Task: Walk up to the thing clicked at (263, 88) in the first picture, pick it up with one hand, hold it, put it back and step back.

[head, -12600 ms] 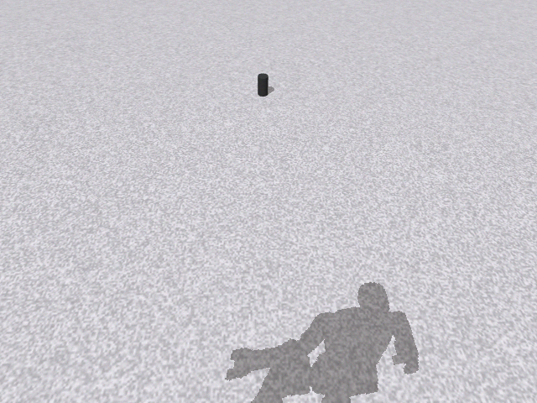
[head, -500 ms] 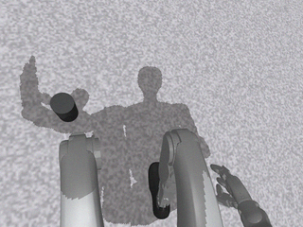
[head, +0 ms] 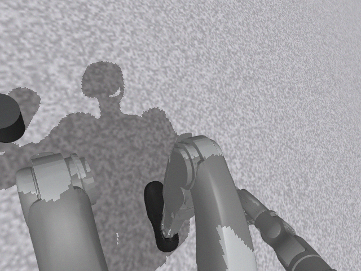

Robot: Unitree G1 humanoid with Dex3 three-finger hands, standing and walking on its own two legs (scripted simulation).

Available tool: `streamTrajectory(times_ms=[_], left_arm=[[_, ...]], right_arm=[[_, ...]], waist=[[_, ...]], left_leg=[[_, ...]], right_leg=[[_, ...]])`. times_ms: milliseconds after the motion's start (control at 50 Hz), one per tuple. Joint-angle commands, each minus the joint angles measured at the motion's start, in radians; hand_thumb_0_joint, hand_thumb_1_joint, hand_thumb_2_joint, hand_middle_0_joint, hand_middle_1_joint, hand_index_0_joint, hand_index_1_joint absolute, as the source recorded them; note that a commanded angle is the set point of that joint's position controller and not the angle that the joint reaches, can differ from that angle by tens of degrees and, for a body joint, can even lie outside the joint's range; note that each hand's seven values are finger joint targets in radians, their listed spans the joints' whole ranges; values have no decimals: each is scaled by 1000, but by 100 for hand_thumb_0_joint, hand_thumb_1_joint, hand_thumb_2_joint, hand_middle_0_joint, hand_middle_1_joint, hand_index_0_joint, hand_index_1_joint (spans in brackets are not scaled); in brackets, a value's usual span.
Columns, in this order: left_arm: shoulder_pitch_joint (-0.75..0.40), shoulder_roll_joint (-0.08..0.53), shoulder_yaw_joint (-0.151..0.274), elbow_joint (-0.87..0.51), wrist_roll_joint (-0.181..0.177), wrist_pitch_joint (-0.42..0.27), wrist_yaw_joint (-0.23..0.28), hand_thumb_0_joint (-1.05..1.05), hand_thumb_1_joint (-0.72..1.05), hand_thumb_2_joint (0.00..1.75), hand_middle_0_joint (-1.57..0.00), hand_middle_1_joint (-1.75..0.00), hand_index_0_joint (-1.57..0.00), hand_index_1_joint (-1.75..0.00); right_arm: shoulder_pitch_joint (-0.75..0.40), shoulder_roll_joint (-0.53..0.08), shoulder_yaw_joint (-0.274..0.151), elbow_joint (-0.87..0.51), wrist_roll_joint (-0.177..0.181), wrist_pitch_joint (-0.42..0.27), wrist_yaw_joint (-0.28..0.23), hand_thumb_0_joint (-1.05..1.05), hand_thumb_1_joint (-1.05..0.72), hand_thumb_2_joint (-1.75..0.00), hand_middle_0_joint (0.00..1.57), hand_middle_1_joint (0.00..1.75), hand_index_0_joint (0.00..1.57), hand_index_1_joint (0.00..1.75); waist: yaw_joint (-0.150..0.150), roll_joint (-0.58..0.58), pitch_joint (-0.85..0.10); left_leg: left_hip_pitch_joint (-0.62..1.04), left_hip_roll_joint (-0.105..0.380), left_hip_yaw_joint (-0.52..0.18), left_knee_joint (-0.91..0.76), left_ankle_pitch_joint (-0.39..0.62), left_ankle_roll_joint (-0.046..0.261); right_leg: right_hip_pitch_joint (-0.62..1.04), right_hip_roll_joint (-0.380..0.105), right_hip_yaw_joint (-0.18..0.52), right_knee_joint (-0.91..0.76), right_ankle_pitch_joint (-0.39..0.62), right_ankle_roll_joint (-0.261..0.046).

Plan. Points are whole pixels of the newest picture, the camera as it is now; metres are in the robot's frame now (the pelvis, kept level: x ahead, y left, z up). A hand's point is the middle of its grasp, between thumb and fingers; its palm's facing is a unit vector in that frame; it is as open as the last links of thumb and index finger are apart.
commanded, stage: close in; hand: left
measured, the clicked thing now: (2, 120) +0.43 +0.26 -0.22
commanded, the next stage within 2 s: close in 0.74 s
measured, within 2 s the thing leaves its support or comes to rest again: leaves its support in 1.88 s
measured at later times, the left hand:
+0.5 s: hand out of the picture +0.40 +0.26 -0.18, palm faces +0.18 -0.98 +0.03, open 16.6 cm
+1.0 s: hand (3, 123) +0.41 +0.25 -0.19, palm faces +0.24 -0.97 +0.01, open 15.6 cm
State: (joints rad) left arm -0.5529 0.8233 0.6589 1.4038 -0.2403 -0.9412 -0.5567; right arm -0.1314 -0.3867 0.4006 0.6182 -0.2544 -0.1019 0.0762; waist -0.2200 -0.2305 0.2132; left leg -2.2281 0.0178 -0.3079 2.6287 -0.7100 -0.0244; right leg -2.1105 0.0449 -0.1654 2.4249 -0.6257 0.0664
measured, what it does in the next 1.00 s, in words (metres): stands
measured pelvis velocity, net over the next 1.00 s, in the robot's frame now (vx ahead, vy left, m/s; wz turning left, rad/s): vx -0.01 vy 0.02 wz -0.07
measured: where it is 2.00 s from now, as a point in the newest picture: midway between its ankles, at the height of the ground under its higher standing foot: (119, 248)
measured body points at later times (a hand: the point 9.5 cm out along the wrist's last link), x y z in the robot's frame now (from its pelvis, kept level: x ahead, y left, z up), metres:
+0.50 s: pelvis -0.01 +0.01 -0.01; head +0.19 +0.21 +0.33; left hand +0.38 +0.32 -0.18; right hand +0.15 -0.23 -0.02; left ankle +0.08 +0.13 -0.25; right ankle +0.13 -0.13 -0.25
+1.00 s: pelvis -0.01 +0.02 +0.00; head +0.22 +0.21 +0.32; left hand +0.39 +0.30 -0.19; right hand +0.15 -0.23 -0.03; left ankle +0.08 +0.13 -0.25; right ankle +0.13 -0.13 -0.25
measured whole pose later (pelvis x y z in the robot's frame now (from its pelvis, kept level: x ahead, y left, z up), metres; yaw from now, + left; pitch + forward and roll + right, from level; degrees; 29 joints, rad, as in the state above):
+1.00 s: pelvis -0.01 +0.02 +0.00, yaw -4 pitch +9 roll -20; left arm -0.60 0.83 0.42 1.50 -0.07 -1.19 0.02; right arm -0.19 -0.37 0.56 0.56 -0.39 -0.01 0.16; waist -0.26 -0.30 0.33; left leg -2.19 0.01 -0.42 2.69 -0.72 -0.01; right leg -2.02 0.08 -0.25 2.38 -0.59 0.09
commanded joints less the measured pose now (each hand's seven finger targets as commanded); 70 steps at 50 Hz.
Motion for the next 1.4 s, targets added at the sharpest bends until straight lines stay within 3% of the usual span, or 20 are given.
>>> streamTrajectory(times_ms=[0,80,160,300,420,660,820,840,880,940,960,1020,1080,1240,1380], left_arm=[[-195,211,-20,-129,5,-144,96,0,-58,6,-4,-12,-8,-9],[-202,197,-49,-118,49,-180,197,0,-58,6,-4,-12,-8,-9],[-192,160,-109,-106,86,-209,261,0,-57,7,-6,-13,-10,-9],[-207,109,-175,-67,88,-241,334,0,-46,16,-16,-22,-19,-18],[-236,123,-203,-42,119,-272,400,0,-44,18,-14,-20,-17,-18],[-230,130,-224,-20,176,-309,524,0,-45,19,-12,-18,-12,-17],[-236,121,-238,-31,192,-317,565,0,-46,19,-9,-15,-9,-16],[-248,115,-240,-37,192,-319,568,0,-39,21,-12,-13,-10,-15],[-252,118,-240,-32,186,-317,572,0,-23,33,-27,-27,-25,-29],[-267,120,-241,-37,181,-323,578,0,0,40,-33,-32,-31,-34],[-255,123,-235,-27,179,-320,577,0,5,42,-35,-34,-33,-35],[-270,109,-251,-24,181,-319,575,0,18,49,-42,-41,-40,-42],[-271,115,-254,-25,188,-317,576,0,27,56,-49,-46,-46,-48],[-294,110,-263,-31,174,-309,580,0,44,75,-71,-69,-69,-70],[-307,110,-277,-35,186,-311,577,0,42,99,-101,-101,-99,-103]], right_arm=[[11,-354,-93,-42,-27,-3,-9,0,-90,-89,20,30,20,30],[10,-356,-75,-44,-52,11,8,0,-90,-89,20,30,20,30],[-13,-360,-60,-48,-71,30,20,0,-90,-89,20,30,20,30],[-28,-361,-30,-69,-97,56,32,0,-90,-89,20,30,20,30],[-48,-365,-8,-87,-113,70,43,0,-90,-90,20,30,20,30],[-49,-363,14,-87,-136,93,58,0,-90,-90,20,30,20,30],[-45,-362,16,-79,-141,100,64,0,-90,-90,20,30,20,30],[-52,-361,16,-75,-142,101,64,0,-89,-90,20,30,20,30],[-46,-358,20,-71,-143,102,64,0,-88,-90,20,30,20,30],[-44,-353,26,-67,-144,102,64,0,-88,-90,20,30,20,30],[-47,-352,26,-70,-143,104,63,0,-87,-90,20,30,20,30],[-45,-355,25,-64,-145,105,62,0,-87,-90,20,30,20,30],[-57,-352,23,-67,-143,107,61,0,-87,-90,20,30,20,30],[-50,-348,24,-61,-140,104,62,0,-87,-90,20,30,20,30],[-55,-344,25,-60,-140,107,62,0,-88,-90,20,30,20,30]], waist=[[-52,522,-568],[-64,533,-526],[-82,544,-478],[-127,488,-440],[-136,488,-390],[-150,515,-367],[-165,518,-377],[-173,523,-366],[-177,509,-383],[-182,493,-398],[-172,484,-393],[-186,483,-387],[-181,484,-381],[-181,461,-412],[-184,484,-406]], left_leg=[[436,51,93,-322,114,-8],[423,51,81,-322,102,-13],[429,54,60,-326,109,-19],[397,51,29,-315,81,-11],[380,53,-1,-333,11,-11],[402,57,-23,-332,56,-18],[424,63,-29,-331,76,-20],[422,64,-35,-335,75,-22],[415,61,-26,-317,82,-16],[412,59,-22,-303,101,-12],[403,60,-20,-307,92,-11],[400,60,-23,-309,70,-10],[403,62,-25,-316,70,-12],[388,56,-10,-297,74,-4],[399,58,-15,-308,70,-7]], right_leg=[[256,24,-144,-165,115,-81],[266,30,-163,-163,119,-78],[257,30,-176,-157,137,-76],[274,41,-192,-167,133,-66],[249,48,-203,-166,90,-66],[273,59,-219,-163,139,-63],[286,62,-222,-167,160,-61],[277,60,-225,-165,162,-60],[299,65,-220,-175,174,-57],[316,68,-219,-181,190,-56],[310,68,-218,-183,180,-58],[307,70,-222,-187,170,-57],[296,67,-223,-182,167,-59],[321,73,-215,-201,177,-61],[306,71,-219,-194,171,-64]])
